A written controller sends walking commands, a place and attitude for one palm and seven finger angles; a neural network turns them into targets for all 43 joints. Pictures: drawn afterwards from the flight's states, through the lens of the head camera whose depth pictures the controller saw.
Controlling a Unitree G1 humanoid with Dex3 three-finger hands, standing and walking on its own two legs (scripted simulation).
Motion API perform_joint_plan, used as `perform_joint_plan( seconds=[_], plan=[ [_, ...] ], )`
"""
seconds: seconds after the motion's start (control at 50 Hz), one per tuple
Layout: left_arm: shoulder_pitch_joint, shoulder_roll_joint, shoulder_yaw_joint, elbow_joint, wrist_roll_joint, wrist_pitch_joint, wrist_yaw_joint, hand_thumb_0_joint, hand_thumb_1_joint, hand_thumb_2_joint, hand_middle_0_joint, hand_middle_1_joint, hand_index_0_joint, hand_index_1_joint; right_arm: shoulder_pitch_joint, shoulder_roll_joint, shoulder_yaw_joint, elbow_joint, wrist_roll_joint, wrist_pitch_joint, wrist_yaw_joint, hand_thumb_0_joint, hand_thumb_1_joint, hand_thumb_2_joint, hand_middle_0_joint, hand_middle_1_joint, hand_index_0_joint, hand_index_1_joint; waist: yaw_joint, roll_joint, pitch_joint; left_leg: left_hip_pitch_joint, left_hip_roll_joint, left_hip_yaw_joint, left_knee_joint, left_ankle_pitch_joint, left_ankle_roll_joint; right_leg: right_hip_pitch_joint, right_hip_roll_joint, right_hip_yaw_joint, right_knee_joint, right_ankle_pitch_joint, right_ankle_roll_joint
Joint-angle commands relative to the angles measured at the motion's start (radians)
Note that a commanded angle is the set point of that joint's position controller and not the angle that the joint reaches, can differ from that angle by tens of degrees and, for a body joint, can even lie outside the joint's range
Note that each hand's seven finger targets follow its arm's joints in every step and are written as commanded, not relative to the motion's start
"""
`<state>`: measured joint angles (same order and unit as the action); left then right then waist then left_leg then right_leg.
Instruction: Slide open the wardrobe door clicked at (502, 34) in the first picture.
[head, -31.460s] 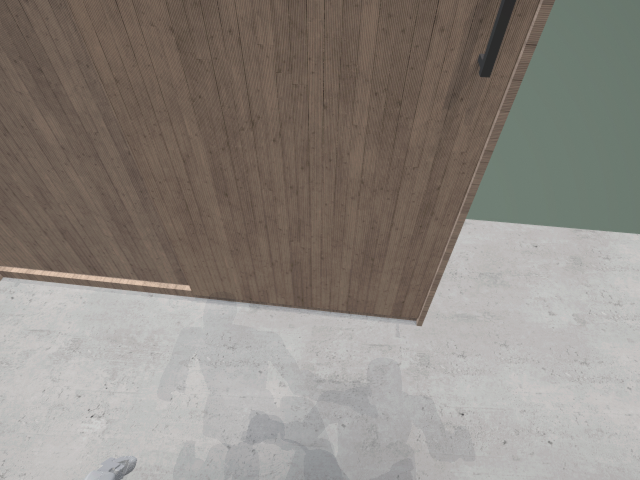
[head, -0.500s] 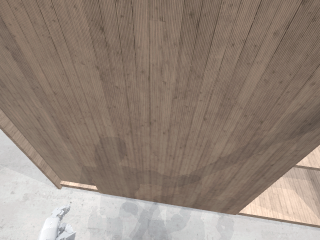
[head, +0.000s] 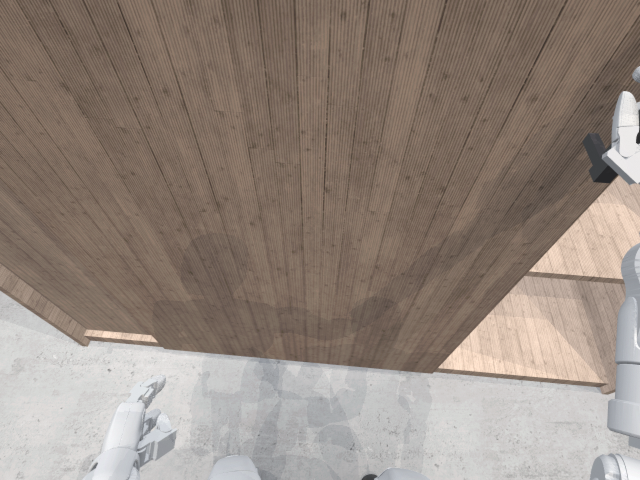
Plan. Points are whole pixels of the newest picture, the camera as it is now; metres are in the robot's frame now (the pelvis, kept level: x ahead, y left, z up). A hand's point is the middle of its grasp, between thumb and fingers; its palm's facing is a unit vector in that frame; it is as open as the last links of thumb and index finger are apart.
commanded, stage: stop walking and hold the door there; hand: right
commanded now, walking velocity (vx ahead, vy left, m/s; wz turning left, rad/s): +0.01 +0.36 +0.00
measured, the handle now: out of the picture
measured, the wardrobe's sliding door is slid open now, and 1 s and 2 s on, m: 0.52 0.52 0.52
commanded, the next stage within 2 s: loosen the grip on the handle in 0.74 s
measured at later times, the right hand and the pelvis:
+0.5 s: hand (615, 145) +0.38 -0.23 +0.23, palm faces +0.31 +0.94 -0.13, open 5.4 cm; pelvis +0.00 -0.02 +0.02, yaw -1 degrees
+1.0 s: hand (631, 136) +0.38 -0.24 +0.24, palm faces +0.31 +0.95 -0.11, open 6.7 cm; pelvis +0.00 -0.01 +0.01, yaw -2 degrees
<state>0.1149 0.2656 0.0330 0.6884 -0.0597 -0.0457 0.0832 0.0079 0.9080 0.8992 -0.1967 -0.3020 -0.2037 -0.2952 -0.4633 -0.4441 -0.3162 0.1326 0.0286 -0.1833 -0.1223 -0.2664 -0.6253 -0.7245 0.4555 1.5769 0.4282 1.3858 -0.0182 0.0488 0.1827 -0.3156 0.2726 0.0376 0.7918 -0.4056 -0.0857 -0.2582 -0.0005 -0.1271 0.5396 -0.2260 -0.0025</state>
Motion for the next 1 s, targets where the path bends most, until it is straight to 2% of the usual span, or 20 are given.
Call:
perform_joint_plan(
  seconds=[0.0,0.02,0.06,0.12,0.14,0.18,0.2,0.22,0.32,0.46,0.5,0.64,0.8,0.82,0.84,0.86,0.88,0.92,0.94,0.98],
  plan=[
    [-0.027,0.096,0.025,-0.159,-0.002,-0.073,-0.004,0.0,0.9,0.9,-0.2,-0.3,-0.2,-0.3,-0.353,-0.083,0.083,-0.291,0.013,-0.051,0.018,0.0,-0.9,-0.9,0.45,1.4,0.45,1.4,0.044,-0.171,-0.425,-0.101,-0.177,0.024,0.214,-0.156,0.063,0.318,-0.289,0.298,-0.134,0.519,-0.189],
    [-0.018,0.089,0.018,-0.158,-0.006,-0.076,0.0,0.0,0.9,0.9,-0.2,-0.3,-0.2,-0.3,-0.358,-0.092,0.076,-0.302,0.022,-0.04,0.013,0.0,-0.9,-0.9,0.45,1.4,0.45,1.4,0.036,-0.102,-0.443,-0.075,-0.191,0.021,0.13,-0.126,0.062,0.353,-0.286,0.286,-0.127,0.539,-0.183],
    [-0.047,0.079,-0.01,-0.157,0.01,-0.077,-0.006,0.0,0.9,0.9,-0.2,-0.3,-0.2,-0.3,-0.372,-0.054,0.113,-0.277,0.021,-0.018,0.011,0.0,-0.9,-0.9,0.45,1.4,0.45,1.4,0.029,-0.183,-0.441,0.021,-0.212,0.019,-0.062,-0.089,0.069,0.309,-0.272,0.254,-0.15,0.47,-0.157],
    [-0.055,0.077,-0.035,-0.15,0.022,-0.068,-0.009,0.0,0.9,0.9,-0.2,-0.3,-0.2,-0.3,-0.414,-0.114,0.08,-0.26,0.025,-0.001,0.014,0.0,-0.9,-0.9,0.45,1.4,0.45,1.4,0.011,-0.228,-0.423,0.153,-0.226,0.003,-0.343,0.075,0.085,0.254,-0.259,0.233,-0.154,0.331,-0.113],
    [-0.061,0.072,-0.044,-0.153,0.024,-0.064,-0.009,0.0,0.9,0.9,-0.2,-0.3,-0.2,-0.3,-0.414,-0.114,0.08,-0.24,0.026,0.002,0.017,0.0,-0.9,-0.9,0.45,1.4,0.45,1.4,0.013,-0.19,-0.446,0.223,-0.216,-0.032,-0.429,0.158,0.094,0.218,-0.24,0.24,-0.135,0.263,-0.094],
    [-0.066,0.059,-0.043,-0.155,0.023,-0.06,-0.004,0.0,0.9,0.9,-0.2,-0.3,-0.2,-0.3,-0.403,-0.136,0.045,-0.168,0.031,0.02,0.015,0.0,-0.9,-0.9,0.45,1.4,0.45,1.4,0.028,0.002,-0.416,0.259,-0.14,-0.135,-0.469,0.232,0.115,0.111,-0.161,0.175,-0.121,0.032,-0.044],
    [-0.045,0.058,-0.035,-0.152,0.019,-0.059,-0.005,0.0,0.9,0.9,-0.2,-0.3,-0.2,-0.3,-0.414,-0.083,0.086,-0.17,0.048,0.026,0.02,0.0,-0.9,-0.9,0.45,1.4,0.45,1.4,0.028,0.11,-0.39,0.22,-0.11,-0.172,-0.488,0.184,0.129,0.113,-0.123,0.152,-0.102,-0.019,-0.028],
    [-0.043,0.063,-0.033,-0.149,0.015,-0.058,-0.005,0.0,0.9,0.9,-0.2,-0.3,-0.2,-0.3,-0.388,-0.051,0.123,-0.167,0.058,0.036,0.023,0.0,-0.9,-0.9,0.45,1.4,0.45,1.4,0.031,0.147,-0.361,0.19,-0.095,-0.19,-0.502,0.196,0.14,0.123,-0.113,0.15,-0.094,-0.009,-0.026],
    [-0.056,0.065,-0.044,-0.156,0.023,-0.05,-0.001,0.0,0.9,0.9,-0.2,-0.3,-0.2,-0.3,-0.355,-0.045,0.128,-0.173,0.048,0.018,0.015,0.0,-0.9,-0.9,0.45,1.4,0.45,1.4,0.019,-0.112,-0.399,0.161,-0.165,-0.082,-0.421,0.22,0.096,0.21,-0.193,0.222,-0.194,0.14,-0.054],
    [-0.045,0.067,-0.039,-0.167,0.016,-0.037,0.003,0.0,0.9,0.9,-0.2,-0.3,-0.2,-0.3,-0.273,-0.022,0.136,-0.166,0.044,0.015,0.012,0.0,-0.9,-0.9,0.45,1.4,0.45,1.4,0.017,-0.08,-0.396,0.19,-0.163,-0.086,-0.43,0.351,0.097,0.199,-0.187,0.195,-0.164,0.256,-0.041],
    [-0.044,0.065,-0.039,-0.171,0.015,-0.035,0.002,0.0,0.9,0.9,-0.2,-0.3,-0.2,-0.3,-0.256,0.021,0.175,-0.176,0.047,0.014,0.016,0.0,-0.9,-0.9,0.45,1.4,0.45,1.4,0.02,-0.075,-0.391,0.188,-0.16,-0.09,-0.434,0.346,0.1,0.193,-0.183,0.194,-0.167,0.242,-0.038],
    [-0.041,0.074,-0.033,-0.178,0.014,-0.022,0.007,0.0,0.9,0.9,-0.2,-0.3,-0.2,-0.3,-0.198,-0.039,0.115,-0.185,0.048,0.013,0.008,0.0,-0.9,-0.9,0.45,1.4,0.45,1.4,0.019,-0.072,-0.398,0.196,-0.152,-0.099,-0.435,0.43,0.102,0.197,-0.175,0.176,-0.145,0.291,-0.035],
    [-0.04,0.068,-0.037,-0.182,0.018,-0.017,0.006,0.0,0.9,0.9,-0.2,-0.3,-0.2,-0.3,-0.19,0.012,0.163,-0.2,0.048,0.012,0.014,0.0,-0.9,-0.9,0.45,1.4,0.45,1.4,0.019,-0.051,-0.4,0.188,-0.155,-0.096,-0.439,0.403,0.099,0.195,-0.174,0.179,-0.148,0.274,-0.037],
    [-0.002,0.004,-0.091,-0.237,-0.03,-0.045,-0.002,0.0,0.9,0.9,-0.2,-0.3,-0.2,-0.3,-1.153,-0.669,-0.329,-0.443,-0.057,-0.061,-0.022,0.0,-0.9,-0.9,0.45,1.4,0.45,1.4,0.009,-0.229,-0.324,0.077,-0.197,-0.105,-0.442,0.084,0.081,0.148,-0.077,0.125,-0.153,0.109,-0.029],
    [0.086,0.065,0.034,-0.071,0.087,-0.076,0.003,0.0,0.9,0.9,-0.2,-0.3,-0.2,-0.3,-0.806,-0.235,-0.085,0.115,-0.082,0.089,0.053,0.0,-0.779,-0.842,0.45,1.4,0.45,1.4,0.047,-0.043,-0.541,0.157,-0.273,-0.022,-0.334,0.505,0.151,0.201,-0.023,0.079,-0.083,0.414,0.003],
    [0.115,0.072,0.027,-0.105,0.044,-0.091,-0.018,0.0,0.9,0.9,-0.2,-0.3,-0.2,-0.3,-0.549,-0.047,0.004,0.053,0.022,0.11,0.068,0.0,-0.658,-0.783,0.45,1.4,0.45,1.4,0.046,0.051,-0.591,0.133,-0.306,0.019,-0.34,0.541,0.131,0.257,-0.043,0.113,-0.083,0.566,0.025],
    [0.108,0.112,0.035,-0.1,0.058,-0.111,-0.021,0.0,0.9,0.9,-0.2,-0.3,-0.2,-0.3,-0.553,-0.15,-0.101,-0.044,0.053,0.088,0.084,0.0,-0.538,-0.725,0.45,1.4,0.45,1.4,0.031,0.065,-0.634,0.134,-0.312,0.004,-0.358,0.52,0.121,0.319,-0.049,0.107,-0.08,0.515,0.011],
    [0.063,0.082,0.005,-0.091,0.056,-0.117,-0.026,0.0,0.9,0.9,-0.2,-0.3,-0.2,-0.3,-0.566,-0.09,-0.013,-0.04,0.057,0.091,0.089,0.0,-0.296,-0.608,0.45,1.4,0.45,1.4,0.032,-0.12,-0.562,0.1,-0.306,-0.012,-0.38,0.448,0.129,0.301,-0.029,0.106,-0.082,0.404,0.002],
    [0.055,0.089,-0.002,-0.088,0.057,-0.119,-0.036,0.0,0.9,0.9,-0.2,-0.3,-0.2,-0.3,-0.585,-0.044,0.046,-0.052,0.054,0.085,0.077,0.0,-0.175,-0.55,0.45,1.4,0.45,1.4,0.041,-0.158,-0.501,0.06,-0.3,-0.016,-0.389,0.378,0.128,0.277,-0.029,0.113,-0.078,0.321,-0.003],
    [0.04,0.088,-0.006,-0.084,0.055,-0.114,-0.048,0.0,0.9,0.9,-0.2,-0.3,-0.2,-0.3,-0.518,-0.048,0.057,-0.019,0.017,0.073,0.04,0.0,0.067,-0.433,0.45,1.4,0.45,1.4,0.033,-0.155,-0.425,0.041,-0.294,-0.023,-0.4,0.263,0.128,0.203,-0.023,0.123,-0.091,0.178,-0.011]
  ],
)
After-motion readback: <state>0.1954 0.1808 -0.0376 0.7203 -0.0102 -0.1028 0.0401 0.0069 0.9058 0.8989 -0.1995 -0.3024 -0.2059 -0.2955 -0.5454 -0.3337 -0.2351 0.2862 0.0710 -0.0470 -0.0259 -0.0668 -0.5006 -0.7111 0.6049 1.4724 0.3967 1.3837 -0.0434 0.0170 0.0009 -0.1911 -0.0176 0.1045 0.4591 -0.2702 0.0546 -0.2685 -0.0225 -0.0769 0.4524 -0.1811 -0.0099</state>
